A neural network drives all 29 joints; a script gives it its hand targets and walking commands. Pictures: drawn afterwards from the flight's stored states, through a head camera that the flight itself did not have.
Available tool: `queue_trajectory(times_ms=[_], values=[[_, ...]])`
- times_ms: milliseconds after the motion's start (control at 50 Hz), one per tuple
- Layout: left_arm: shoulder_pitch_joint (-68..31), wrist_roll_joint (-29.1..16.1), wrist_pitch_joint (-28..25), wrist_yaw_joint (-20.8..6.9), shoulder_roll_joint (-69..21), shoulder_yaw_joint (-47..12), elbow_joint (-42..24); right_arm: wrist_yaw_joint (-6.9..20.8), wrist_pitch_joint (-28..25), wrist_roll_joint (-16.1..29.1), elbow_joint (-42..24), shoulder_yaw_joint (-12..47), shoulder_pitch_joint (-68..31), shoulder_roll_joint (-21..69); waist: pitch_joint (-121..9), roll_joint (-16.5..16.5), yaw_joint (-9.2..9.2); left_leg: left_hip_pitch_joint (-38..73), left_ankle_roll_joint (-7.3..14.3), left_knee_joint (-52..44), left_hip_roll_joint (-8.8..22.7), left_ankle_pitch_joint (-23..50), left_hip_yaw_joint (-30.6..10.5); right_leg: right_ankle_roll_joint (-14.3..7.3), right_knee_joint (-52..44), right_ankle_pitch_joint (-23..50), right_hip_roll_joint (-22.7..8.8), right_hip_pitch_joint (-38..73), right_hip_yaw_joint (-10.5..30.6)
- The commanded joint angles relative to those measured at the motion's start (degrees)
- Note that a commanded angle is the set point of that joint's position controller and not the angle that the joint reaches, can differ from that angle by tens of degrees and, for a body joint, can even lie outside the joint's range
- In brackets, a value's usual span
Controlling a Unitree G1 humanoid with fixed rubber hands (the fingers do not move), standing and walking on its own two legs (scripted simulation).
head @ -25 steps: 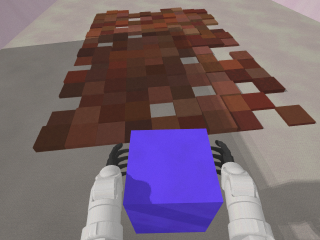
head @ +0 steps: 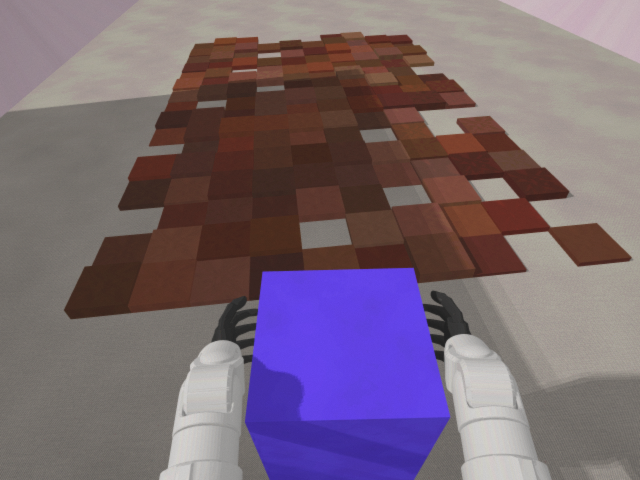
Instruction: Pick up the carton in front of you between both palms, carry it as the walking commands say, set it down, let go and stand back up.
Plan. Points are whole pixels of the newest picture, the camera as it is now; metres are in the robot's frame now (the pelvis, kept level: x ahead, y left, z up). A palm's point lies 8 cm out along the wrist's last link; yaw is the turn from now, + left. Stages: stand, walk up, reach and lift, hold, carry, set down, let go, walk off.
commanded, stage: reach and lift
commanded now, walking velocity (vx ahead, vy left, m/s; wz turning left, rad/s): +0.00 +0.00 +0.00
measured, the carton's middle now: (340, 379) +0.28 +0.00 -0.04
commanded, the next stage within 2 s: hold in 0.02 s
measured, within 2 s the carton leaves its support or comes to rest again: neither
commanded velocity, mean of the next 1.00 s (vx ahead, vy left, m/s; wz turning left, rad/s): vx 0.04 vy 0.00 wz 0.00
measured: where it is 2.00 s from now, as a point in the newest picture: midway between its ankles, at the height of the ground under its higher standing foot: (327, 456)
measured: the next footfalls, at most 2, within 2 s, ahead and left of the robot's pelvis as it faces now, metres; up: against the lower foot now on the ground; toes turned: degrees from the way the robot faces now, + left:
right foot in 1.44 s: +0.18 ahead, -0.09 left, +0.00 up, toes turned -7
left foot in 1.80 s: +0.52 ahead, +0.13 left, +0.00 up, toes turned +11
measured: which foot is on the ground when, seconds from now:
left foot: down 0.00-1.00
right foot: down 0.00-1.00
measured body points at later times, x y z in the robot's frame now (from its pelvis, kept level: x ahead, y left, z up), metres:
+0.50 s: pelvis -0.01 +0.00 +0.00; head -0.06 +0.00 +0.45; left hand +0.29 +0.15 +0.04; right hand +0.29 -0.15 +0.04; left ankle +0.00 +0.13 -0.75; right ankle +0.01 -0.13 -0.75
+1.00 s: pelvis -0.01 +0.00 +0.00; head -0.05 +0.00 +0.45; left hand +0.30 +0.15 +0.04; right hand +0.30 -0.15 +0.04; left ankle +0.00 +0.13 -0.75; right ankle +0.01 -0.13 -0.74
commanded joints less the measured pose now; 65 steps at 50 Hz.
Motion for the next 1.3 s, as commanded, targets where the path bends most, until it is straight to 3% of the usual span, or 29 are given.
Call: queue_trajectory(times_ms=[0,100,220,500,920,940,980,1000,1020,1080,1100,1140,1160,1180,1200,1220,1240,1260,1280], values=[[-27.0,-14.7,-1.5,-14.3,-54.5,-31.0,-2.9,13.7,-1.4,14.3,-2.4,30.7,-26.5,54.1,-13.3,0.2,0.02,3.5,-0.9,-2.2,-2.9,13.6,3.3,0.6,-2.1,13.4,3.2,3.4,-3.7],[-27.2,-16.7,0.6,-14.0,-54.0,-34.1,-7.6,13.2,0.7,16.5,-7.1,34.2,-26.5,54.3,-15.1,0.0,0.15,5.5,-1.0,-2.7,-3.0,16.2,3.0,0.8,-2.7,16.5,3.1,5.6,-3.4],[-27.4,-14.2,2.6,-14.1,-51.4,-29.9,-4.0,13.2,2.7,14.0,-3.3,29.6,-26.6,51.9,-7.5,0.0,0.07,2.7,-0.6,-4.2,-2.6,6.8,3.7,0.4,-4.3,7.1,2.8,3.0,-3.8],[-33.4,-14.3,1.7,-14.8,-53.2,-29.8,-2.3,13.8,1.9,14.0,-1.5,29.5,-32.5,53.7,-10.3,0.1,0.16,2.4,-0.4,-3.2,-2.4,4.2,4.1,0.3,-3.3,4.6,2.6,2.9,-4.2],[-29.8,-14.8,2.2,-14.4,-53.0,-30.4,-4.5,13.5,2.3,14.5,-3.8,30.1,-28.8,53.3,-11.4,0.2,0.09,4.3,-0.7,-3.3,-2.6,10.8,3.7,0.4,-3.4,10.9,2.9,4.8,-3.9],[-30.5,-15.2,2.5,-14.4,-52.6,-31.0,-5.5,13.5,2.4,15.0,-4.5,30.6,-29.9,53.4,-10.5,0.9,0.27,-3.0,0.4,0.9,7.1,3.2,2.0,-0.3,1.7,2.6,-6.7,-2.4,-3.0],[-30.6,-16.3,2.7,-14.1,-52.8,-32.6,-7.3,13.2,2.7,15.9,-6.6,32.2,-29.9,53.4,-10.8,1.0,0.26,-7.6,1.2,-1.6,6.2,-21.0,-0.6,-1.1,-0.3,-20.4,-5.3,-7.2,-1.1],[-31.6,-17.1,3.0,-13.8,-53.2,-33.9,-9.4,12.9,3.0,16.8,-8.5,33.5,-30.6,53.6,-9.7,0.8,0.2,-10.2,1.6,-2.0,6.0,-28.4,-1.1,-1.5,-0.3,-27.2,-5.1,-9.4,-0.8],[-32.7,-18.0,3.5,-13.5,-53.5,-35.1,-11.4,12.5,3.5,17.5,-10.4,34.6,-31.5,53.8,-9.0,1.0,0.21,-11.6,1.9,-1.4,6.6,-28.7,-1.3,-1.8,0.6,-26.8,-5.4,-10.5,-1.1],[-31.3,-20.8,6.0,-12.0,-54.0,-39.7,-17.1,10.8,6.1,20.0,-16.5,39.0,-30.2,54.0,-15.2,1.1,0.31,-9.7,2.4,2.0,7.5,-18.9,0.8,-2.4,3.7,-16.6,-6.2,-9.1,-3.5],[-30.5,-21.7,7.3,-11.3,-53.7,-41.2,-19.4,10.1,7.3,20.7,-19.0,40.6,-29.4,53.6,-16.6,0.5,0.25,-10.1,2.5,3.6,7.6,-19.4,1.1,-2.8,3.5,-17.9,-7.2,-9.0,-2.6],[-28.7,-23.3,10.2,-10.0,-52.7,-43.4,-24.0,8.9,10.2,22.3,-23.6,43.1,-28.4,52.7,-15.3,-2.6,0.49,-14.7,2.0,7.7,6.9,-21.8,3.3,-4.2,0.7,-23.7,-10.0,-8.7,1.2],[-27.3,-23.8,11.8,-9.2,-51.7,-43.9,-25.9,8.2,11.7,22.9,-25.7,44.0,-27.6,52.0,-14.2,-5.0,0.71,-18.0,1.3,11.1,5.7,-19.7,6.1,-5.2,-1.6,-24.6,-12.0,-7.0,3.8],[-25.8,-23.9,13.2,-8.3,-50.6,-44.2,-27.5,7.5,13.4,23.6,-27.6,44.7,-26.7,51.3,-13.3,-8.6,0.8,-20.2,0.5,13.7,3.8,-15.4,10.4,-6.5,-3.5,-22.2,-14.4,-4.9,6.8],[-24.0,-23.9,14.7,-7.4,-49.6,-44.3,-29.1,6.8,14.9,24.4,-29.6,45.4,-25.5,50.3,-12.0,-10.2,0.71,-21.2,0.4,11.0,3.6,-13.4,12.0,-7.8,-2.8,-17.0,-15.6,-4.0,7.6],[-22.4,-23.8,16.2,-6.3,-48.5,-44.4,-30.9,6.0,16.4,25.1,-31.5,45.9,-24.3,49.3,-11.9,-8.9,0.62,-18.0,0.5,8.1,3.8,-11.8,12.5,-7.8,0.2,-9.7,-15.0,-5.3,5.4],[-20.7,-24.1,17.8,-5.3,-47.5,-44.4,-33.0,5.1,17.8,25.8,-33.0,46.0,-22.4,48.6,-13.0,-5.9,0.46,-13.3,0.5,6.9,3.9,-10.2,12.3,-6.4,5.6,-0.3,-12.5,-6.9,-0.2],[-19.7,-24.5,19.3,-4.5,-46.8,-44.7,-35.4,4.2,19.1,26.1,-34.0,45.5,-19.8,47.7,-14.7,-0.4,-0.08,-6.9,1.6,6.0,5.8,-5.7,9.2,-3.9,14.6,7.9,-9.1,-10.7,-7.3],[-17.9,-25.6,20.9,-3.6,-46.2,-45.1,-37.6,3.0,20.5,26.5,-34.7,45.0,-15.5,46.8,-17.5,9.1,-1.04,4.7,4.8,5.0,11.1,7.3,0.8,-0.7,26.1,10.7,-6.0,-21.1,-13.4]])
